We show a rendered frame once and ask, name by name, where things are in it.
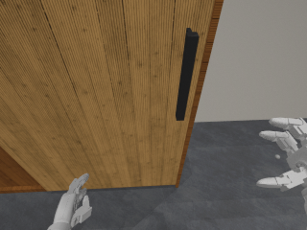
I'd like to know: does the robot right hand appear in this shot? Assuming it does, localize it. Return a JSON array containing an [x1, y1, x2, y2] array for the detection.
[[256, 117, 307, 192]]

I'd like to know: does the robot left hand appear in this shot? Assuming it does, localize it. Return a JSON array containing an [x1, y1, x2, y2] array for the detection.
[[53, 173, 92, 228]]

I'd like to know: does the wardrobe door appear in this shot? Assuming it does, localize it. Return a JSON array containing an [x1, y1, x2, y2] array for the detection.
[[0, 0, 215, 192], [0, 146, 40, 187]]

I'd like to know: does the handle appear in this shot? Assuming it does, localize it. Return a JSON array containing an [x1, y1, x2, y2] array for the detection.
[[176, 28, 200, 121]]

